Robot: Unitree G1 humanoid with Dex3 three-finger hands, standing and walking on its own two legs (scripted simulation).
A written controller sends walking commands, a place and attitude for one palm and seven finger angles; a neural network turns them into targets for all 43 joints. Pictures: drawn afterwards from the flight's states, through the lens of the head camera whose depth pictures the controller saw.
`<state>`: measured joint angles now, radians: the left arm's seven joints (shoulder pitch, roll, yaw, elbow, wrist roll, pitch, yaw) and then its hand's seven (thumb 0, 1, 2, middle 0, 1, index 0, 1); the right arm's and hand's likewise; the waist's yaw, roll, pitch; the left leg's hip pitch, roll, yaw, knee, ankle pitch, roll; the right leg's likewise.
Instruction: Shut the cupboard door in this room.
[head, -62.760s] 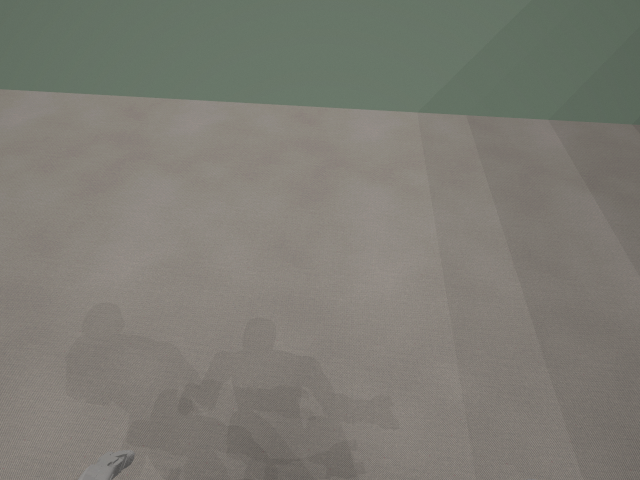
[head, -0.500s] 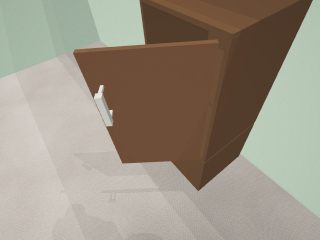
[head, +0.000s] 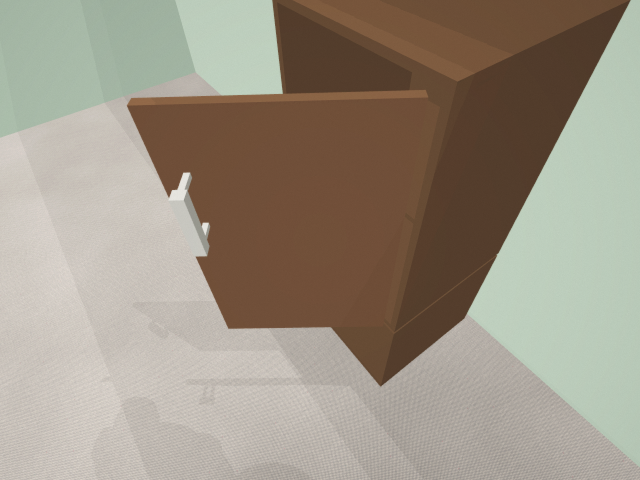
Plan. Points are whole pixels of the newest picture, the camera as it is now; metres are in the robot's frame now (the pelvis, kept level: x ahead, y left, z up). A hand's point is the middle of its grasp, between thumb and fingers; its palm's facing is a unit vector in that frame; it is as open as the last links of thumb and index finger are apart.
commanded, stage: raise the hand and make a fist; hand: left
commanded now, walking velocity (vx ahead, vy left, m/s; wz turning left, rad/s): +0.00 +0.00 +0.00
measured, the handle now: (193, 215) +0.46 +0.22 +0.05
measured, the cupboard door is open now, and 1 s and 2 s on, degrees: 54 54 54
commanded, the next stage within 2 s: bring the fist close to the handle in 1.90 s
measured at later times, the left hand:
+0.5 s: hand out of the picture +0.11 +0.20 -0.04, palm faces +0.14 -0.99 -0.03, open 5.7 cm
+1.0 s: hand (151, 444) +0.16 +0.21 +0.00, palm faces +0.02 -1.00 -0.05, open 3.5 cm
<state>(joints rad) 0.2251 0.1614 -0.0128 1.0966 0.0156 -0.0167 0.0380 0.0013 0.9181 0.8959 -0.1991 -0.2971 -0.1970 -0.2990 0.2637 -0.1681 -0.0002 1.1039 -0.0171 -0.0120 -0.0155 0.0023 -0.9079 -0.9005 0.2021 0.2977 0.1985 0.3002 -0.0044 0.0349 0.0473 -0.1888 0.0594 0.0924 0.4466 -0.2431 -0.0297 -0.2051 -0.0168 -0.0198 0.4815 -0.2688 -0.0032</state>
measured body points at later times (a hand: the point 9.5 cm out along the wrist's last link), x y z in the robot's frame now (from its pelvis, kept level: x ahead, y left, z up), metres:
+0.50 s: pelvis -0.04 +0.00 -0.10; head +0.01 +0.02 +0.35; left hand +0.10 +0.26 -0.04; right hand +0.23 -0.20 -0.12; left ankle -0.01 +0.14 -0.74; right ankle -0.01 -0.11 -0.74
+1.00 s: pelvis -0.04 +0.03 -0.07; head +0.01 +0.04 +0.37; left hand +0.15 +0.26 +0.01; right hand +0.14 -0.21 -0.15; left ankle -0.01 +0.14 -0.74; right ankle -0.01 -0.11 -0.74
